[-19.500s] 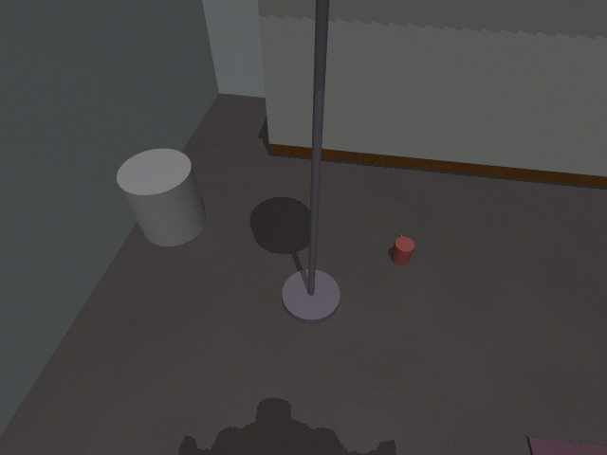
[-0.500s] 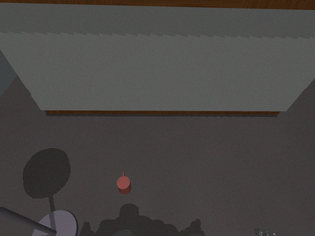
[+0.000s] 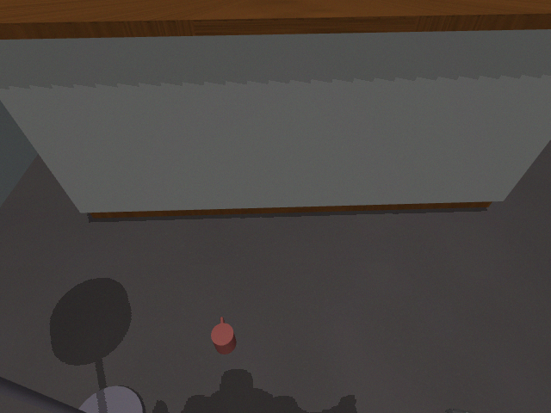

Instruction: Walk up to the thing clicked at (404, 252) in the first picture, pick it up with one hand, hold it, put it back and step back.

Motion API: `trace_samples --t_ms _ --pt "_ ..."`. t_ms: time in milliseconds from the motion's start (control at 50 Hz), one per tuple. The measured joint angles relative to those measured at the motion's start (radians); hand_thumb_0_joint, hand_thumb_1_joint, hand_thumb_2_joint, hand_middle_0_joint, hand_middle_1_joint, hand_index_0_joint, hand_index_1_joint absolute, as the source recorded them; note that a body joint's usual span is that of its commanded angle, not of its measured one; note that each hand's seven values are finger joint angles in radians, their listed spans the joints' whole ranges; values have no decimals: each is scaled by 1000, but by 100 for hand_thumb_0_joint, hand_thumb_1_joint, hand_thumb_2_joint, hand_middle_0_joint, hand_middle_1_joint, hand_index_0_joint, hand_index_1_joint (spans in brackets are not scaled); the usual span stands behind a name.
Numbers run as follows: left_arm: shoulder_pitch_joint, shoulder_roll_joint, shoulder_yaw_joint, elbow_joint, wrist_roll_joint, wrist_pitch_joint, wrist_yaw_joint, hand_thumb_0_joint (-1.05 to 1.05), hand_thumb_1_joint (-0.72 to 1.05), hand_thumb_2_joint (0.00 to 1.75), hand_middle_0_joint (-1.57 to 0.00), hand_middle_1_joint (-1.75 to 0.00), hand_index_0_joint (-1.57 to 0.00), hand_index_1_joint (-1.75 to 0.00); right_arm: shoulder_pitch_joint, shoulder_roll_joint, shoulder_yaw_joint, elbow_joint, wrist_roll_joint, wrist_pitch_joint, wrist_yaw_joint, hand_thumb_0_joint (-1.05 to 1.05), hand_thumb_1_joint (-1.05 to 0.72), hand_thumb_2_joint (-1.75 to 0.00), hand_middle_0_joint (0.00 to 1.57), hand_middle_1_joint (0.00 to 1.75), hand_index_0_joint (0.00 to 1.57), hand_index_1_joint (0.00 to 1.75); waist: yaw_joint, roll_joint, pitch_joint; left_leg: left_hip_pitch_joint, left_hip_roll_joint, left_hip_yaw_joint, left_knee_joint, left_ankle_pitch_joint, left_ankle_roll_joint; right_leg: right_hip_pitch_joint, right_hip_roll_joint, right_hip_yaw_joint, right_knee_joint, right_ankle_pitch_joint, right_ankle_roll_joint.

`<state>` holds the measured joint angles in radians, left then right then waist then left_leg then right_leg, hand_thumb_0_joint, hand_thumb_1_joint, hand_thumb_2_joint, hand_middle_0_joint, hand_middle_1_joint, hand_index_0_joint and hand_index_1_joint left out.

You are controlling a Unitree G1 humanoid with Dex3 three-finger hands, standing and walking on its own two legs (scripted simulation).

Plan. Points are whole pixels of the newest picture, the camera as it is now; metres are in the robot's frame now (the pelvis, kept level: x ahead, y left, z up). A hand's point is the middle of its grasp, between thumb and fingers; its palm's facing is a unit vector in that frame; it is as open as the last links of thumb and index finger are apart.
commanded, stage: walk up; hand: left
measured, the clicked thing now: (223, 334) +0.49 +0.22 -0.73
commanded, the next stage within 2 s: stand in 0.52 s
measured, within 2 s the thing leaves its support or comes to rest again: neither
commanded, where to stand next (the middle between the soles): +0.11 +0.00 m, yaw -1 degrees
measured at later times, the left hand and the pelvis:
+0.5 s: hand out of the picture +0.10 +0.25 -0.15, palm faces -0.03 -0.93 -0.36, open 7.4 cm; pelvis +0.01 +0.00 +0.00, yaw +0 degrees
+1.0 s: hand out of the picture +0.10 +0.24 -0.15, palm faces -0.02 -0.94 -0.34, open 7.4 cm; pelvis +0.03 -0.01 +0.01, yaw +0 degrees
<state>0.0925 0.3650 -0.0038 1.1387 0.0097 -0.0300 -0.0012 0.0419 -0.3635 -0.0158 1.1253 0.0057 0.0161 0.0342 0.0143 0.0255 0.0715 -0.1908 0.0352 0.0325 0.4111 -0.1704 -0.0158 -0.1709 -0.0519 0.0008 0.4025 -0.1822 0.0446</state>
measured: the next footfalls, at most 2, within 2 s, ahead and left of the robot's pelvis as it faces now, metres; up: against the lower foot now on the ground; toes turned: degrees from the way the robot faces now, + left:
none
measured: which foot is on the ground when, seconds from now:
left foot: down 0.00-1.00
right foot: down 0.00-1.00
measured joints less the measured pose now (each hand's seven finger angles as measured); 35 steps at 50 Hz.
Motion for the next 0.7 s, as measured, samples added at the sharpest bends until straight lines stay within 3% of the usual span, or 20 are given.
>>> trace_samples --t_ms 320,700 --pt "-21 -11 10 -3 5 8 -3 0 90 90 -20 -30 -20 -30 51 9 -6 24 -9 -2 -2 1 -90 -89 21 30 21 30 -26 -17 -11 19 -3 3 -42 13 -1 15 -2 1 -35 11 0" --pt "-6 -10 10 4 3 15 -4 0 90 90 -20 -30 -20 -30 39 22 2 18 -14 -18 -10 1 -90 -89 21 30 21 30 -27 -20 -18 44 4 -8 -75 18 -14 38 5 -12 -56 5 -9"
